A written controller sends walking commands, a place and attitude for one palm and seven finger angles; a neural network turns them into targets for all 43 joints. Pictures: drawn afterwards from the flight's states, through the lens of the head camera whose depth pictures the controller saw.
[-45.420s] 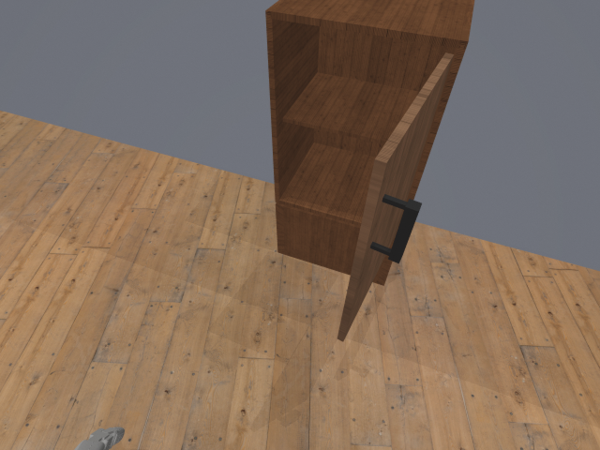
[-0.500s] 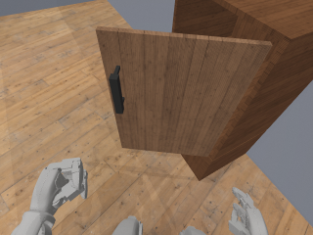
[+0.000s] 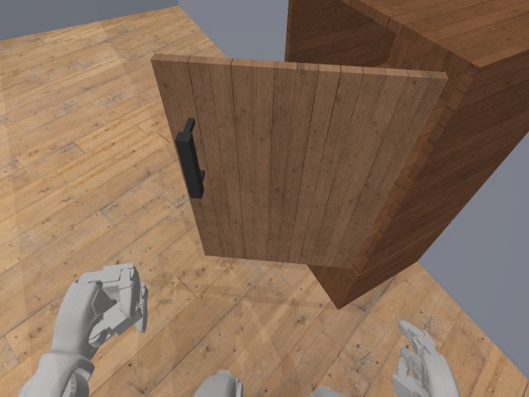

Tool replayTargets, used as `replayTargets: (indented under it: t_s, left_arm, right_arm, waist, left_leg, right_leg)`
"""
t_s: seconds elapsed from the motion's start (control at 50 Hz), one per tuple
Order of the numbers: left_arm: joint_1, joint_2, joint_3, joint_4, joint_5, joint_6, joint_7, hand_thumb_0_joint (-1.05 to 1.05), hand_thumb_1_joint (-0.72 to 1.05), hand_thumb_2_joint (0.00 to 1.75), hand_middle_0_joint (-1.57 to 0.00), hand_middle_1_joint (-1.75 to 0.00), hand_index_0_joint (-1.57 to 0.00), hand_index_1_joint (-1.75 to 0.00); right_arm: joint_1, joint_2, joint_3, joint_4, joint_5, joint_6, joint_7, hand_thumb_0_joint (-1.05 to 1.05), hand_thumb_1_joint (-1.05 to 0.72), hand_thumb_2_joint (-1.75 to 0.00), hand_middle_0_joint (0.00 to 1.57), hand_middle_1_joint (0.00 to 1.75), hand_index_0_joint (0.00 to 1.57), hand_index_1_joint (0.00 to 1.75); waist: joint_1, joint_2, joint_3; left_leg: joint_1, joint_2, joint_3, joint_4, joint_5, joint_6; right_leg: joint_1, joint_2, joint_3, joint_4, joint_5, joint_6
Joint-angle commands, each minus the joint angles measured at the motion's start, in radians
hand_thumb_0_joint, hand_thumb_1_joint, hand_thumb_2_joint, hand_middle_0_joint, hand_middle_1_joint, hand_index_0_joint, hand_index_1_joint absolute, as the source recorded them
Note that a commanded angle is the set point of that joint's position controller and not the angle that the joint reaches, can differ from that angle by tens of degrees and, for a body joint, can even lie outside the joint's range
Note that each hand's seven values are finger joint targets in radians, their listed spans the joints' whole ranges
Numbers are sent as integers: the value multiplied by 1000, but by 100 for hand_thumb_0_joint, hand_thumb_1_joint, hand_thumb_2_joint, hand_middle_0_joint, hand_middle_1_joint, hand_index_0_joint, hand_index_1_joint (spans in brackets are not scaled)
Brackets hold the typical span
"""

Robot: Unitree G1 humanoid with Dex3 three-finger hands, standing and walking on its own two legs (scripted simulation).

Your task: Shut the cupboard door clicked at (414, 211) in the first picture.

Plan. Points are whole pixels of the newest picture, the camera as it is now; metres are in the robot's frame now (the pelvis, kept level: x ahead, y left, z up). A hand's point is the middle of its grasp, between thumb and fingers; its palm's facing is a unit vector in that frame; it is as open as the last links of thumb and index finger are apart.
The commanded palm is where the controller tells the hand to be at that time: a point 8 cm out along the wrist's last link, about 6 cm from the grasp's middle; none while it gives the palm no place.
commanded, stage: bring the fist close to the handle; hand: left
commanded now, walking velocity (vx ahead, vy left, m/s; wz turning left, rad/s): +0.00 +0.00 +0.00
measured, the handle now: (193, 159) +0.49 +0.16 +0.06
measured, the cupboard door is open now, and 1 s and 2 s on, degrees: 55 55 53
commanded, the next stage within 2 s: push the door shut along its arc in 1.44 s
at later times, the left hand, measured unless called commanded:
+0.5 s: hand (176, 253) +0.30 +0.15 +0.06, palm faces -0.04 -1.00 -0.02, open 3.1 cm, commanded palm +0.28 +0.21 +0.06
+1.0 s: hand (200, 217) +0.37 +0.13 +0.06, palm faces -0.07 -1.00 -0.03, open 3.1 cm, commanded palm +0.36 +0.18 +0.06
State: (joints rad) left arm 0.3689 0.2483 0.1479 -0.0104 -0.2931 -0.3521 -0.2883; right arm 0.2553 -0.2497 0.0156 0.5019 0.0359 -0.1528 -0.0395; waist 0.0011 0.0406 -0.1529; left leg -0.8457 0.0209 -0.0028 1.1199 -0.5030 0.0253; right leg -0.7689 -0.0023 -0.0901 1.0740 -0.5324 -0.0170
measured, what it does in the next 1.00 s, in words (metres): stands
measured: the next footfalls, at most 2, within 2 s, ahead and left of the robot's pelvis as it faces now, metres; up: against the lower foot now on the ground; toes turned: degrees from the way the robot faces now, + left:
none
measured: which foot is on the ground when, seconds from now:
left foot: down 0.00-1.00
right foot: down 0.00-1.00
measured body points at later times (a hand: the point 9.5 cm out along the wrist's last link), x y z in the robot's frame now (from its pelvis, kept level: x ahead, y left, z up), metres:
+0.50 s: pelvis +0.00 -0.01 +0.00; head +0.05 -0.01 +0.45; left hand +0.30 +0.20 +0.07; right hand +0.15 -0.25 -0.09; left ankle +0.03 +0.10 -0.66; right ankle +0.00 -0.11 -0.66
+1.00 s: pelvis +0.00 -0.01 +0.01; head +0.06 -0.01 +0.45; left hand +0.37 +0.18 +0.06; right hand +0.13 -0.26 -0.10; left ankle +0.03 +0.10 -0.66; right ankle +0.00 -0.11 -0.66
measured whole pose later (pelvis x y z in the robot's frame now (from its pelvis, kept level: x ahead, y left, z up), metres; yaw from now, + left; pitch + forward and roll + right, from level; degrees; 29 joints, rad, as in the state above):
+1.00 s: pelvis +0.00 -0.01 +0.01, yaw -1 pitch +15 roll -1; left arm -0.29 0.21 0.10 0.54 -0.18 -0.33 -0.14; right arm 0.27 -0.25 0.01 0.59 0.03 -0.06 -0.01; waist -0.03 0.03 -0.14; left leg -0.85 0.02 0.03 1.06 -0.47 0.02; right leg -0.80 0.00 -0.06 1.05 -0.51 -0.02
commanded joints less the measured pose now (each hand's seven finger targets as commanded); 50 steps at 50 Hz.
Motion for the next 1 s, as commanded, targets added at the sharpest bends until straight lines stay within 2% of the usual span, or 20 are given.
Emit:
replayTargets:
  t_s: [0.0,0.06,0.12,0.18,0.24,0.28,0.32,0.36,0.38,0.44,0.5,0.56,0.62,0.68,0.74,0.76,0.78,0.86,0.88,0.98]
  left_arm:
    - [-55,144,79,-226,-26,-30,-14,0,90,90,-130,-150,-130,-150]
    - [-158,170,106,-263,-30,-74,21,0,90,90,-130,-150,-130,-150]
    - [-272,108,46,-207,-12,-111,42,0,90,90,-130,-150,-130,-150]
    - [-330,83,-9,-109,15,-87,36,0,90,90,-130,-150,-130,-150]
    - [-374,80,-44,-77,33,-25,27,0,90,90,-130,-150,-130,-150]
    - [-385,101,-24,-95,39,8,38,0,90,90,-130,-150,-130,-150]
    - [-395,126,18,-104,38,26,68,0,90,90,-130,-150,-130,-150]
    - [-420,178,96,-66,36,24,111,0,90,90,-130,-150,-130,-150]
    - [-464,137,64,-58,41,15,125,0,90,90,-130,-150,-130,-150]
    - [-482,107,61,-2,46,-24,156,0,90,90,-130,-150,-130,-150]
    - [-508,80,11,87,70,-35,140,0,90,90,-130,-150,-130,-150]
    - [-591,54,-51,103,81,-37,107,0,90,90,-130,-150,-130,-150]
    - [-709,69,-37,106,71,-44,98,0,90,90,-130,-150,-130,-150]
    - [-769,130,45,102,60,-65,126,0,90,90,-130,-150,-130,-150]
    - [-817,116,41,159,75,-84,153,0,90,90,-130,-150,-130,-150]
    - [-829,148,67,184,85,-85,164,0,90,90,-130,-150,-130,-150]
    - [-849,104,24,204,95,-85,166,0,90,90,-130,-150,-130,-150]
    - [-816,88,8,324,107,-53,156,0,90,90,-130,-150,-130,-150]
    - [-853,46,-34,344,106,-41,147,0,90,90,-130,-150,-130,-150]
    - [-1012,63,-6,377,98,-54,162,0,90,90,-130,-150,-130,-150]
  right_arm:
    - [-37,-127,-57,-175,8,-50,-15,0,-90,-90,20,30,20,30]
    - [-40,-123,-49,-163,2,-52,-23,0,-90,-90,20,30,20,30]
    - [-45,-120,-43,-136,1,-64,-20,0,-90,-90,20,30,20,30]
    - [-33,-132,-44,-120,6,-65,-18,0,-90,-90,20,30,20,30]
    - [-25,-141,-47,-129,13,-60,-20,0,-90,-90,20,30,20,30]
    - [-27,-139,-46,-135,12,-54,-18,0,-90,-90,20,30,20,30]
    - [-26,-134,-44,-142,9,-41,-15,0,-90,-90,20,30,20,30]
    - [-25,-133,-42,-131,2,-27,-16,0,-90,-90,20,30,20,30]
    - [-37,-122,-37,-133,1,-22,-13,0,-90,-90,20,30,20,30]
    - [-32,-117,-40,-113,-2,-16,0,0,-90,-90,20,30,20,30]
    - [-15,-128,-46,-97,-1,-5,8,0,-90,-90,20,30,20,30]
    - [1,-139,-53,-88,1,-3,9,0,-90,-90,20,30,20,30]
    - [2,-140,-56,-74,3,1,4,0,-90,-90,20,30,20,30]
    - [2,-139,-57,-59,-2,6,-1,0,-90,-90,20,30,20,30]
    - [-2,-128,-54,-45,-3,14,5,0,-90,-90,20,30,20,30]
    - [6,-134,-55,-36,-5,18,4,0,-90,-90,20,30,20,30]
    - [2,-128,-54,-35,-4,21,8,0,-90,-90,20,30,20,30]
    - [29,-141,-61,-35,-2,40,20,0,-90,-90,20,30,20,30]
    - [29,-138,-59,-35,0,44,22,0,-90,-90,20,30,20,30]
    - [40,-142,-62,-23,-2,54,18,0,-90,-90,20,30,20,30]
  waist:
    - [-8,-18,-178]
    - [-12,-10,-159]
    - [-37,22,-135]
    - [-53,8,-127]
    - [-44,20,-189]
    - [-22,43,-252]
    - [-7,9,-284]
    - [0,-35,-262]
    - [-9,-43,-243]
    - [-9,-35,-211]
    - [-32,-55,-178]
    - [-50,-18,-199]
    - [-56,-23,-248]
    - [-34,-23,-318]
    - [-35,-12,-304]
    - [-30,-11,-302]
    - [-41,2,-295]
    - [-37,-18,-281]
    - [-55,-38,-267]
    - [-64,-53,-282]
  left_leg:
    - [132,-22,-36,-176,236,1]
    - [128,-16,-43,-165,230,0]
    - [115,-13,-49,-152,161,-3]
    - [110,-10,-56,-161,115,-1]
    - [138,-13,-56,-180,130,3]
    - [177,-16,-50,-186,199,4]
    - [191,-17,-43,-196,251,3]
    - [167,-15,-39,-197,255,0]
    - [156,-17,-32,-199,247,1]
    - [150,-16,-23,-201,236,-4]
    - [146,-14,-18,-197,237,-2]
    - [169,-13,-21,-187,241,2]
    - [191,-13,-25,-185,251,2]
    - [203,-15,-24,-177,299,0]
    - [202,-15,-17,-178,304,-3]
    - [194,-12,-20,-177,304,-3]
    - [202,-14,-17,-179,303,-3]
    - [205,-11,-16,-187,325,-5]
    - [201,-12,-14,-188,308,-3]
    - [205,-11,-23,-184,294,-4]
  right_leg:
    - [138,17,75,-175,255,-6]
    - [110,25,71,-158,242,-13]
    - [25,26,67,-146,157,-12]
    - [0,24,65,-154,114,-12]
    - [37,18,69,-166,137,-9]
    - [92,13,70,-161,211,-12]
    - [141,13,65,-160,272,-10]
    - [157,16,65,-163,278,-8]
    - [153,13,71,-168,274,-3]
    - [135,12,70,-169,267,-6]
    - [110,12,73,-175,281,-4]
    - [97,10,80,-177,291,-5]
    - [109,8,81,-176,304,-5]
    - [152,8,89,-156,362,-7]
    - [135,9,86,-148,369,-5]
    - [130,12,86,-144,365,-7]
    - [118,10,85,-145,368,-6]
    - [122,14,80,-158,393,-9]
    - [111,12,77,-167,385,-3]
    - [99,11,76,-169,370,-4]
